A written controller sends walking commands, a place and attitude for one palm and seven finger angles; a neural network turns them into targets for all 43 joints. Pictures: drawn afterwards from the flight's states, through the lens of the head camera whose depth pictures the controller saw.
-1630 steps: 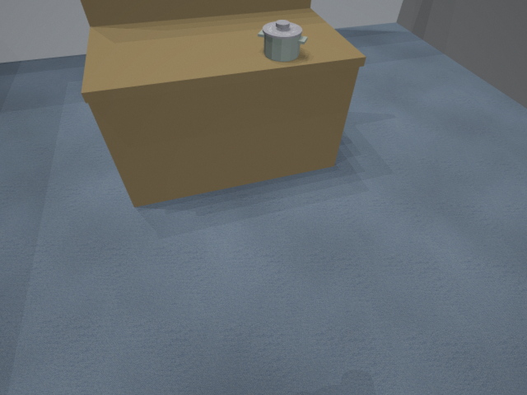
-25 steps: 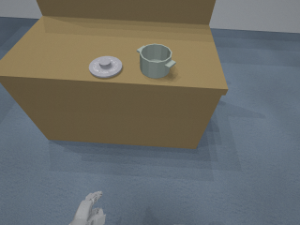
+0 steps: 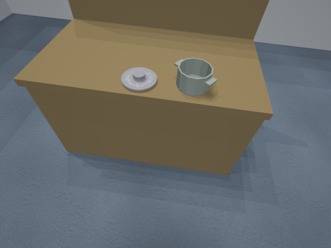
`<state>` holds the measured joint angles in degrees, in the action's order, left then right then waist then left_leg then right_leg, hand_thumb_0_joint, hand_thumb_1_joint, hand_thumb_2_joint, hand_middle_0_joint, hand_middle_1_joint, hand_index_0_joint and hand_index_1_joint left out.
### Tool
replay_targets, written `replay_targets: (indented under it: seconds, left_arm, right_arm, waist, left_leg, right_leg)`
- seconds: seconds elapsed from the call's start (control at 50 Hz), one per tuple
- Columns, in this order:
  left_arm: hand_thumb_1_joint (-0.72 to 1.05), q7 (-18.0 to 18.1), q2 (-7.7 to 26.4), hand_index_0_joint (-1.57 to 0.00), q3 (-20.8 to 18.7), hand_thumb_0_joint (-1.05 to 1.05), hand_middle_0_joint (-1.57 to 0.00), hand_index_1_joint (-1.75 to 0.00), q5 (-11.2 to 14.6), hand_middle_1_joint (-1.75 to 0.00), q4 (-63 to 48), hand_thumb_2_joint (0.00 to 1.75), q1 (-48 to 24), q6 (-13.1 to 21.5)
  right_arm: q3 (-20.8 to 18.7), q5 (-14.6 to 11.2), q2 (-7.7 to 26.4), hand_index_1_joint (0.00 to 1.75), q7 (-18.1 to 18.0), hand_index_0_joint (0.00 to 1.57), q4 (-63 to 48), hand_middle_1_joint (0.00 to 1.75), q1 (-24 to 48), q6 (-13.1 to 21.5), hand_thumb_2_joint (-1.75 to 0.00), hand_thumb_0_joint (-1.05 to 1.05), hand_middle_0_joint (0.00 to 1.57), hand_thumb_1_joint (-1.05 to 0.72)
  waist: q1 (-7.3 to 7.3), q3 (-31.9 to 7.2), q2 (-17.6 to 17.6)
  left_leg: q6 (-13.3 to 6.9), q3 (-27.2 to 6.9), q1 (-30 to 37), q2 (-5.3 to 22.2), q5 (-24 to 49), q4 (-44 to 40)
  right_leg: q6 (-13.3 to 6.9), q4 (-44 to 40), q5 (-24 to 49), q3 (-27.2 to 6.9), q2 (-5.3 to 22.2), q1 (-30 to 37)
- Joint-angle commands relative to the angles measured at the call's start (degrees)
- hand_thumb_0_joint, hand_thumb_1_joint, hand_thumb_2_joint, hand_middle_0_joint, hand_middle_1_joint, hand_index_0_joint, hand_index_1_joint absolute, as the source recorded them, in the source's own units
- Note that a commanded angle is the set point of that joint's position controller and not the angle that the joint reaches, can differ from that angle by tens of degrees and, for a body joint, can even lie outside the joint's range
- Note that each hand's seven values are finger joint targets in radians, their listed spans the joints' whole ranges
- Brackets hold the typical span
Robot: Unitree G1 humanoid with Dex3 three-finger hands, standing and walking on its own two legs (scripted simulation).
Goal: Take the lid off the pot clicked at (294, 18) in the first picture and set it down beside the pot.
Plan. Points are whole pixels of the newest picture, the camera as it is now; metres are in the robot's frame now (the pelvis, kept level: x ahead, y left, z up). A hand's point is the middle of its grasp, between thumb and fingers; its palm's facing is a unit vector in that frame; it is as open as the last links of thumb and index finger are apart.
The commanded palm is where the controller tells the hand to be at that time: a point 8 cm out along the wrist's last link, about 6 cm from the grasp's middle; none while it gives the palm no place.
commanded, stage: let the arm hang, fingers relaxed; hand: left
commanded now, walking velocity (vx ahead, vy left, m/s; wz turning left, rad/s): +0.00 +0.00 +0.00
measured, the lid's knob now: (138, 74) +0.79 +0.17 -0.08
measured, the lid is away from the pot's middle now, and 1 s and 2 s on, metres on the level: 0.24 0.24 0.24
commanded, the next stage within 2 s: look to check the result in 0.86 s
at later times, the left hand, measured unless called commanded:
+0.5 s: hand out of the picture +0.08 +0.18 -0.18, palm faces +0.02 -0.98 -0.21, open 7.3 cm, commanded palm none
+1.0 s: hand out of the picture +0.07 +0.17 -0.18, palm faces +0.05 -0.98 -0.20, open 7.3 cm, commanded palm none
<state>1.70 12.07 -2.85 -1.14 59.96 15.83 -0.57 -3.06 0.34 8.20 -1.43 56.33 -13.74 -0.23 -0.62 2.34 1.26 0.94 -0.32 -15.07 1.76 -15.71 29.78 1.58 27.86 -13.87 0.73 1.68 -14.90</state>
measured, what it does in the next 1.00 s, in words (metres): shifts its weight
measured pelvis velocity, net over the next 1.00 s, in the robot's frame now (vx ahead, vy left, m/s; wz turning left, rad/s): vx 0.06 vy -0.01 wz -0.01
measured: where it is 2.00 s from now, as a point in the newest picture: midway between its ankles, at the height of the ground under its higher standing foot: outside the picture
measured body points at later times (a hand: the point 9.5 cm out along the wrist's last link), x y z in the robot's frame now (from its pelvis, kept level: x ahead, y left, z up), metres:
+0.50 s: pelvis +0.04 +0.00 +0.00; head +0.07 +0.00 +0.45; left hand +0.08 +0.23 -0.16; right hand +0.02 -0.21 -0.16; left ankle +0.00 +0.13 -0.74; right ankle +0.01 -0.14 -0.74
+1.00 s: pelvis +0.06 -0.01 +0.00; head +0.08 +0.00 +0.45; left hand +0.07 +0.22 -0.16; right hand +0.05 -0.23 -0.16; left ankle +0.00 +0.13 -0.74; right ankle +0.01 -0.14 -0.74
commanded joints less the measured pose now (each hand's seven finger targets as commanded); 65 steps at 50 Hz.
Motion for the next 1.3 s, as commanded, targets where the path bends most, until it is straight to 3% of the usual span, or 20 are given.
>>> replay_targets:
  seconds: [0.0,0.08,0.26,0.28,0.56,0.6,0.74,1.08,1.16,1.28]
  left_arm:
    - [0.9,0.1,2.9,-0.2,0.4,0.0,-0.2,-0.3,0.3,-0.3,-2.4,0.9,0.0,1.7]
    - [0.9,0.3,2.6,-0.2,0.6,0.0,-0.2,-0.3,0.3,-0.3,-1.2,0.9,1.0,1.7]
    - [0.9,0.6,2.0,-0.2,0.4,0.0,-0.2,-0.3,0.6,-0.3,0.4,0.9,2.1,1.9]
    - [0.9,0.7,2.0,-0.2,0.4,0.0,-0.2,-0.3,0.6,-0.3,0.3,0.9,2.0,1.8]
    - [0.9,1.2,1.9,-0.2,-0.3,0.0,-0.2,-0.3,0.8,-0.3,-0.1,0.9,2.0,2.1]
    - [0.9,1.2,1.9,-0.2,-0.3,0.0,-0.2,-0.3,0.8,-0.3,-0.3,0.9,1.8,2.0]
    - [0.9,1.2,1.9,-0.2,-0.7,0.0,-0.2,-0.3,0.8,-0.3,-0.5,0.9,2.1,2.2]
    - [0.9,1.1,1.6,-0.2,-0.3,0.0,-0.2,-0.3,0.6,-0.3,-0.1,0.9,2.6,1.8]
    - [0.9,1.1,1.6,-0.2,-0.3,0.0,-0.2,-0.3,0.8,-0.3,0.0,0.9,3.2,1.9]
    - [0.9,1.1,1.3,-0.2,-0.2,0.0,-0.2,-0.3,0.7,-0.3,0.1,0.9,2.8,1.7]
  right_arm:
    - [-1.0,0.1,6.1,0.3,0.2,0.2,-0.7,0.3,-5.3,1.1,-0.9,0.0,0.2,-0.9]
    - [-0.7,0.0,5.7,0.3,0.2,0.2,0.4,0.3,-5.3,1.1,-0.9,0.0,0.2,-0.9]
    - [-0.2,0.0,5.0,0.3,-0.4,0.2,3.2,0.3,-7.3,1.6,-0.9,0.0,0.2,-0.9]
    - [-0.2,-0.1,4.5,0.3,-0.4,0.2,3.4,0.3,-7.3,1.4,-0.9,0.0,0.2,-0.9]
    - [-0.4,0.0,3.2,0.3,-0.7,0.2,5.4,0.3,-9.5,1.3,-0.9,0.0,0.2,-0.9]
    - [-0.4,0.0,2.8,0.3,-0.7,0.2,5.5,0.3,-9.4,1.1,-0.9,0.0,0.2,-0.9]
    - [-0.5,0.1,3.2,0.3,-0.9,0.2,5.6,0.3,-9.2,1.2,-0.9,0.0,0.2,-0.9]
    - [-0.5,-0.1,3.5,0.3,-1.1,0.2,5.3,0.3,-8.5,1.0,-0.9,0.0,0.2,-0.9]
    - [-0.4,0.0,3.9,0.3,-1.2,0.2,5.3,0.3,-8.3,1.2,-0.9,0.0,0.2,-0.9]
    - [-0.3,-0.1,3.3,0.3,-1.2,0.2,5.6,0.3,-8.7,1.1,-0.9,0.0,0.2,-0.9]
  waist:
    - [1.45,-2.3,-3.2]
    - [1.28,0.1,-1.8]
    - [0.93,-1.4,-3.5]
    - [0.98,0.1,-3.5]
    - [1.05,-1.1,-0.1]
    - [1.11,0.5,-0.2]
    - [1.29,-1.5,-1.3]
    - [1.57,1.1,-1.8]
    - [1.26,-0.5,-2.1]
    - [1.33,1.6,-2.8]
  left_leg:
    - [-3.4,-3.9,1.8,4.8,3.6,-8.1]
    - [-3.3,-3.3,2.2,4.4,4.8,-8.0]
    - [-3.3,-2.0,5.2,4.1,14.4,-6.5]
    - [-3.3,-1.9,4.7,4.0,14.1,-6.4]
    - [-2.6,-0.2,5.7,3.3,17.9,-3.8]
    - [-2.6,-0.1,4.8,3.2,16.0,-4.1]
    - [-2.4,0.2,6.3,3.1,18.9,-3.0]
    - [-2.7,-0.2,6.5,3.4,16.5,-4.3]
    - [-2.8,-0.4,7.5,3.4,18.8,-3.9]
    - [-2.9,-0.6,6.3,3.5,16.2,-5.3]
  right_leg:
    - [-2.6,-4.3,4.9,-2.2,2.7,2.2]
    - [-2.7,-4.5,5.1,-2.3,2.9,1.4]
    - [-2.8,-3.2,10.3,-1.5,3.1,4.5]
    - [-2.9,-3.3,10.1,-1.5,3.0,3.8]
    - [-3.7,-2.2,17.9,-1.9,3.6,6.5]
    - [-3.7,-2.4,16.5,-2.1,3.5,5.8]
    - [-3.9,-1.9,19.6,-2.0,3.5,7.2]
    - [-3.5,-3.1,15.6,-1.7,2.9,5.2]
    - [-3.4,-2.7,17.2,-1.5,3.0,6.2]
    - [-3.2,-3.2,13.8,-1.3,2.7,5.0]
